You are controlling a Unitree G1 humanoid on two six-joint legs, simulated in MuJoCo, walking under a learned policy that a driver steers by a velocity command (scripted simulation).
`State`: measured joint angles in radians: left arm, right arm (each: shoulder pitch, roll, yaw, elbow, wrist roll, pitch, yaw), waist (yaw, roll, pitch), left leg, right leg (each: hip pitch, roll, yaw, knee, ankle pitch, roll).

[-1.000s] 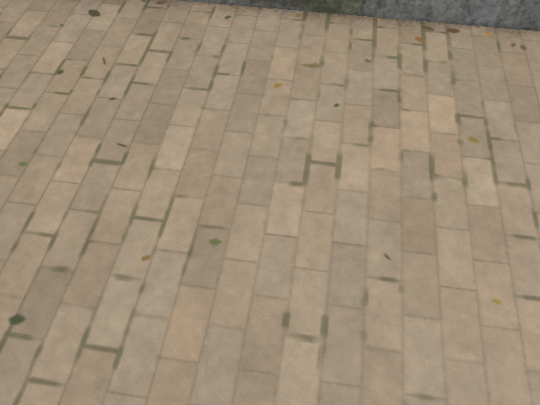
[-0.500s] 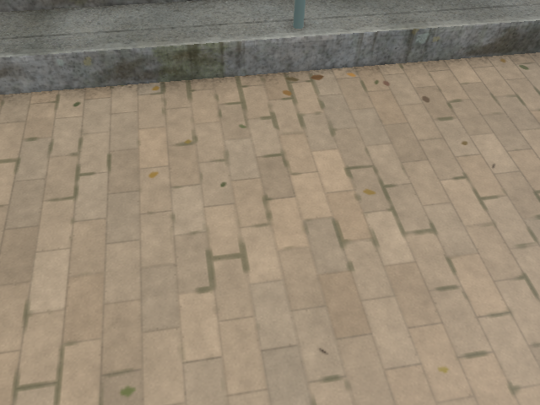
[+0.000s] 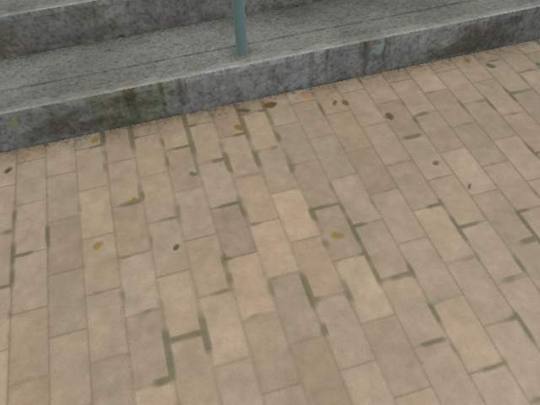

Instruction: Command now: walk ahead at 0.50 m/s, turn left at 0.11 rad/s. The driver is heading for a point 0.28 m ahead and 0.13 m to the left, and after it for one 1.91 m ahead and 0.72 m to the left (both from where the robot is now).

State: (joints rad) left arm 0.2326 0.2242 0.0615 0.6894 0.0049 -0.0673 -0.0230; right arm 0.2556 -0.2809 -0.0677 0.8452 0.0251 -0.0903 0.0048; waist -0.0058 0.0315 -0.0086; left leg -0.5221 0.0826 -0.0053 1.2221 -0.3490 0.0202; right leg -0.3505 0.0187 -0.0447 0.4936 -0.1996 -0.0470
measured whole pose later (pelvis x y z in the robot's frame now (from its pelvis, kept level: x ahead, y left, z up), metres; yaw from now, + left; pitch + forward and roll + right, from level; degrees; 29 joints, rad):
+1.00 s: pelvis +0.53 +0.14 -0.01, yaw +32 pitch +3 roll -1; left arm 0.13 0.25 0.07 0.70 0.01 -0.12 -0.02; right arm 0.34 -0.28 -0.07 0.73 0.02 -0.03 -0.01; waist -0.01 0.04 -0.02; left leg -0.37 -0.08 -0.14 1.16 -0.43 0.03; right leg -0.39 0.05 0.00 0.51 -0.17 -0.03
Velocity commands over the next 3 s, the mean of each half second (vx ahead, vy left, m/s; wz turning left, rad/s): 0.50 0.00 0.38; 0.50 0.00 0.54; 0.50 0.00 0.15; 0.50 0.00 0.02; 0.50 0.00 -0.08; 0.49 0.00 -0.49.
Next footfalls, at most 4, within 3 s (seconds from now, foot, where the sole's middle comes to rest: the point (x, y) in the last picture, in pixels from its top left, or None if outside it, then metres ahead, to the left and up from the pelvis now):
0.40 left None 0.35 0.19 -0.77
0.90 right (251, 332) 0.67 0.10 -0.77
1.38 left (122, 317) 0.72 0.45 -0.77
1.90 right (154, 210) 1.10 0.42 -0.77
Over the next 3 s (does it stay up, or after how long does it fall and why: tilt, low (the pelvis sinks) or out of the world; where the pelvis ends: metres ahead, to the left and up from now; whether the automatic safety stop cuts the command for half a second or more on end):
stays up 1.37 0.69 0.00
